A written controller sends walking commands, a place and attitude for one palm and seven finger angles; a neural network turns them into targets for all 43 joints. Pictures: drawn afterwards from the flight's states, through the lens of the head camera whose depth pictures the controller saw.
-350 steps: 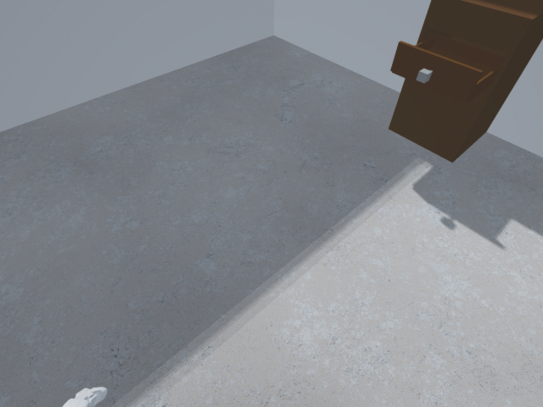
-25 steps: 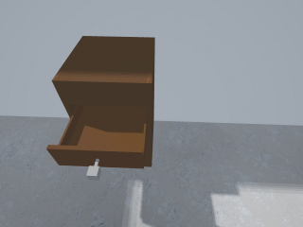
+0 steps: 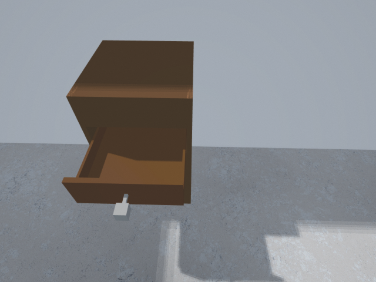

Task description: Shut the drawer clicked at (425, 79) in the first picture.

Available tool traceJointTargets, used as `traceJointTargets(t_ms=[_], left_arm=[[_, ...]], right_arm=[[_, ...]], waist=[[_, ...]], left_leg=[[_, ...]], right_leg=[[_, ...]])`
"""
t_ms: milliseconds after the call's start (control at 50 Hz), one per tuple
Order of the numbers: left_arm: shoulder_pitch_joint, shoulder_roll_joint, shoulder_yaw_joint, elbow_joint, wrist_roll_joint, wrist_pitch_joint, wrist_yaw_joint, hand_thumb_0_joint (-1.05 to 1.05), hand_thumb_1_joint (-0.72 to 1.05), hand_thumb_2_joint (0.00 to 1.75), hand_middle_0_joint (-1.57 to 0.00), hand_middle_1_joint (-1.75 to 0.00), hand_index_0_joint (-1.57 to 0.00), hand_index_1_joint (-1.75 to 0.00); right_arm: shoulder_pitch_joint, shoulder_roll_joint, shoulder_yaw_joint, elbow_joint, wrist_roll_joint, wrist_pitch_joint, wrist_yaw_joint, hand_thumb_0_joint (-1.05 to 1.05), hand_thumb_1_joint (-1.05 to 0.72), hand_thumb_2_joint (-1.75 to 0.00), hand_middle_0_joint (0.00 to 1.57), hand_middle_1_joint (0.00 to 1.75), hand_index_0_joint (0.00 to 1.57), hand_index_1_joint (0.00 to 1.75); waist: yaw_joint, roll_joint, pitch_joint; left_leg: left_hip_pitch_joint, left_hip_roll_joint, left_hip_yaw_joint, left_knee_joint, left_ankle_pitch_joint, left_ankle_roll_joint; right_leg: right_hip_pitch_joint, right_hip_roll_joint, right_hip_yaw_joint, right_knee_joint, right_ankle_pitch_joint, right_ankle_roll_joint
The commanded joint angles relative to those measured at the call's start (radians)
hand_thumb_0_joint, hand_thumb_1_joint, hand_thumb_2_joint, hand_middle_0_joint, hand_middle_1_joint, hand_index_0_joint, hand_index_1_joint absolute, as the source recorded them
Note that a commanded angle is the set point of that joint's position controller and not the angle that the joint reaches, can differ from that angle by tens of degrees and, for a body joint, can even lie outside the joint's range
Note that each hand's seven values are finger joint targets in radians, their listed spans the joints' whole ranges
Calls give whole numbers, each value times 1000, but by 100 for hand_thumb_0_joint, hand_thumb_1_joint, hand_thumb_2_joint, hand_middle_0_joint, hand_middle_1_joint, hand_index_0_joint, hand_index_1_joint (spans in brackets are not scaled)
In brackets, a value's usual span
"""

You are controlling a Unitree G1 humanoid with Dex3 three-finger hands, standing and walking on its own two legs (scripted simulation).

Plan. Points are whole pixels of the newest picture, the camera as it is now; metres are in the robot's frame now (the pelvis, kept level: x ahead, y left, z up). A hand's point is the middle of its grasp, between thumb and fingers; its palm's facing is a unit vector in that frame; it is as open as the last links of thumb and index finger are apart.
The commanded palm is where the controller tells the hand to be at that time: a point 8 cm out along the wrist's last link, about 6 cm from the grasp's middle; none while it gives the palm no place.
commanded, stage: look again from close up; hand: left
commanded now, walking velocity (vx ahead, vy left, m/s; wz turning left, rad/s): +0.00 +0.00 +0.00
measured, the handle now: (123, 205) +0.39 +0.23 -0.22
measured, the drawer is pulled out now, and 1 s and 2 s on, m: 0.25 0.25 0.25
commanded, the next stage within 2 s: raise the hand and make a fist in 0.34 s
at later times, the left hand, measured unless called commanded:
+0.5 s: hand out of the picture +0.05 +0.21 -0.15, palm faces +0.14 -0.97 -0.21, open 7.3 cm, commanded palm +0.11 +0.25 -0.07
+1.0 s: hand (104, 280) +0.15 +0.19 -0.09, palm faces +0.10 -0.99 -0.06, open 5.2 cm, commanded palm +0.15 +0.25 -0.09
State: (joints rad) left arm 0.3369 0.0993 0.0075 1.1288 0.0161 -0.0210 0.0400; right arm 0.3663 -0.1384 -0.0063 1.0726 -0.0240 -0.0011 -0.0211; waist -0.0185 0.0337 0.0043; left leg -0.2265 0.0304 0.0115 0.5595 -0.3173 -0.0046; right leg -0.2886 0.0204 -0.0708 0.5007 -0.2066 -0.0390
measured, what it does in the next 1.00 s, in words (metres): lowers itself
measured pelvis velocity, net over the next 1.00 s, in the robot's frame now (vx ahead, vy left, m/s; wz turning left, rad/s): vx -0.02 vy -0.01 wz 0.04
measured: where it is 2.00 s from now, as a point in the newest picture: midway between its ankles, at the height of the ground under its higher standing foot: outside the picture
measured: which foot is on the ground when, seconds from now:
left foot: down 0.00-1.00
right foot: down 0.00-1.00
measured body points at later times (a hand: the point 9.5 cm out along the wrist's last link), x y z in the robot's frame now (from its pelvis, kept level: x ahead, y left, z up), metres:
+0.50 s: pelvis +0.01 +0.03 +0.00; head +0.01 +0.02 +0.45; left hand +0.04 +0.26 -0.13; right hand +0.02 -0.19 -0.15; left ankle -0.02 +0.12 -0.73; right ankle +0.04 -0.10 -0.73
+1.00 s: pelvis -0.02 -0.01 -0.12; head +0.07 +0.01 +0.32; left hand +0.14 +0.25 -0.09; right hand +0.25 -0.21 -0.16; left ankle -0.02 +0.12 -0.73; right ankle +0.04 -0.10 -0.73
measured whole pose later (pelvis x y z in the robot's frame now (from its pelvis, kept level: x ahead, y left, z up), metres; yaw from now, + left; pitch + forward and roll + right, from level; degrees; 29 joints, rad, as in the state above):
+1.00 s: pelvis -0.02 -0.01 -0.12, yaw +2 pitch +19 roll -2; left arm 0.52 0.19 0.16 0.00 -0.25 -0.55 -0.28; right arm 0.10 -0.22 -0.04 0.46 0.00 -0.27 -0.02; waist 0.05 -0.01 -0.16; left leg -1.05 0.01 -0.05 1.37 -0.65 -0.02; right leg -1.10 -0.03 -0.13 1.31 -0.54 -0.05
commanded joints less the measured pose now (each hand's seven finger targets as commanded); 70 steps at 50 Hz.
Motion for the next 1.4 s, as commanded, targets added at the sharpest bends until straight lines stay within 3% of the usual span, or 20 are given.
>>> traceJointTargets(t_ms=[0, 60, 400, 420, 440, 460, 480, 500, 520, 560, 620, 660, 680, 700, 800, 900, 980, 1080, 1180, 1380], left_arm=[[20, 106, 13, -78, -3, -11, 2, 0, 90, 90, -20, -30, -20, -30], [50, 92, 2, -64, -5, -12, -4, 0, 90, 90, -20, -30, -20, -30], [35, 124, 2, -75, -5, -3, 0, 0, 90, 90, -20, -30, -20, -30], [100, 171, 2, -30, 2, -14, 40, 0, 90, 90, -20, -30, -20, -30], [-698, 383, 135, -1562, -202, -236, 16, 0, 90, 90, -22, -32, -22, -32], [-236, 290, 98, -1290, -124, -181, 52, 0, 90, 90, -24, -34, -24, -34], [29, 79, -26, -1123, -156, -56, 81, 0, 90, 90, -26, -37, -26, -37], [-21, 34, -34, -1111, -184, -60, 70, 0, 90, 90, -28, -39, -28, -39], [-81, 84, 11, -1114, -191, -115, 55, 0, 90, 90, -30, -41, -30, -41], [-21, 82, 61, -1000, -181, -250, -3, 0, 90, 90, -34, -45, -34, -45], [237, -11, 52, -917, -222, -489, -162, 0, 90, 90, -40, -52, -40, -52], [263, 53, 119, -923, -244, -657, -279, 0, 90, 90, -44, -56, -44, -56], [260, 107, 159, -897, -237, -726, -340, 0, 90, 90, -46, -58, -46, -58], [282, 143, 193, -896, -237, -737, -369, 0, 90, 90, -48, -60, -48, -60], [138, 211, 231, -1242, -299, -569, -358, 0, 90, 90, -58, -71, -58, -71], [11, 225, 207, -1498, -270, -626, -303, 0, 90, 90, -68, -82, -68, -82], [2, 185, 147, -1341, -287, -596, -392, 0, 90, 90, -76, -91, -76, -91], [87, 249, 252, -1251, -337, -452, -451, 0, 90, 90, -86, -101, -86, -101], [120, 256, 301, -1311, -339, -417, -368, 0, 90, 90, -96, -112, -96, -112], [24, 229, 207, -1271, -290, -534, -312, 0, 90, 90, -116, -134, -116, -134]], right_arm=[[87, -59, 4, -39, 1, -30, -1, 0, -90, -90, 20, 30, 20, 30], [49, -86, 6, -56, 8, -42, -9, 0, -90, -90, 20, 30, 20, 30], [26, -107, 16, 1, 11, -44, -9, 0, -90, -90, 20, 30, 20, 30], [-90, -136, 4, -69, 24, -44, -4, 0, -90, -90, 20, 30, 20, 30], [-98, -307, -24, -419, 67, -194, -44, 0, -90, -90, 20, 30, 20, 30], [-192, -221, -1, -368, 58, -282, -78, 0, -90, -90, 20, 30, 20, 30], [-177, -188, -13, -358, 70, -319, -63, 0, -90, -90, 20, 30, 20, 30], [-159, -208, -7, -336, 68, -328, -63, 0, -90, -90, 20, 30, 20, 30], [-179, -233, -25, -387, 62, -346, -59, 0, -90, -90, 20, 30, 20, 30], [-169, -247, -49, -439, 30, -364, -42, 0, -90, -90, 20, 30, 20, 30], [-201, -221, -78, -545, 20, -396, 7, 0, -90, -90, 20, 30, 20, 30], [-220, -224, -97, -593, 18, -397, 38, 0, -90, -90, 20, 30, 20, 30], [-220, -227, -105, -605, 22, -395, 55, 0, -90, -90, 20, 30, 20, 30], [-234, -230, -110, -637, 29, -387, 62, 0, -90, -90, 20, 30, 20, 30], [-273, -227, -100, -791, 56, -312, 23, 0, -90, -90, 20, 30, 20, 30], [-204, -201, -90, -731, 32, -293, -8, 0, -90, -90, 20, 30, 20, 30], [-203, -213, -72, -665, 35, -310, -17, 0, -90, -90, 20, 30, 20, 30], [-247, -218, -75, -669, 60, -305, -29, 0, -90, -90, 20, 30, 20, 30], [-263, -186, -77, -682, 60, -283, -22, 0, -90, -90, 20, 30, 20, 30], [-228, -223, -66, -695, 58, -282, -29, 0, -90, -90, 20, 30, 20, 30]], waist=[[5, 97, 100], [29, -10, 86], [22, -23, 85], [66, -197, 127], [-75, 29, -377], [21, 184, -348], [-10, 196, -189], [-28, 68, -29], [-46, -10, 65], [-49, -182, 30], [49, -226, -135], [69, -186, -202], [71, -92, -218], [90, -83, -254], [77, 0, -361], [1, 55, -439], [-55, -3, -396], [16, -70, -504], [52, -95, -537], [-6, -44, -389]], left_leg=[[-116, 81, -118, -203, 33, 47], [-145, 80, -121, -227, 71, 54], [-23, 64, -81, -244, 210, 45], [-91, 86, -37, -61, 278, 19], [145, -23, -45, -168, 310, 19], [157, -1, -16, -162, 380, 2], [35, -2, -35, -180, 285, -40], [-70, -16, -55, -156, 148, -29], [-166, -25, -81, -106, 28, -10], [-308, -39, -84, 25, -79, 4], [-468, -55, -33, 233, -37, -9], [-597, -68, -15, 356, -16, -17], [-635, -72, -12, 410, -1, -22], [-667, -73, -3, 434, 7, -15], [-751, -82, 4, 507, -89, 19], [-725, -39, -38, 628, 35, 36], [-817, -37, -51, 706, 7, 40], [-870, -43, -52, 690, -18, 37], [-886, -46, -49, 667, -9, 33], [-910, -50, -52, 635, -195, 38]], right_leg=[[-9, -90, 116, -68, -121, -15], [104, -93, 98, -53, 26, -4], [121, -117, 98, -76, 103, 4], [89, -164, 127, -57, 436, 20], [164, -64, 75, -1, 250, 14], [125, -22, 48, 48, 66, -14], [4, -28, -9, 64, -49, 4], [-57, -28, -29, 59, -58, 15], [-124, -31, -36, 45, -97, 21], [-270, -25, -56, 130, -204, 23], [-368, -23, -40, 320, -237, 5], [-402, -26, -7, 433, -184, -6], [-430, -31, 16, 488, -145, -18], [-440, -30, 21, 530, -123, -18], [-433, -34, 109, 523, -238, -2], [-523, -18, 99, 603, -86, 2], [-579, -15, 96, 618, -105, 12], [-476, -30, 113, 604, -177, 18], [-430, -43, 122, 597, -183, 27], [-637, -41, 93, 583, -444, 15]])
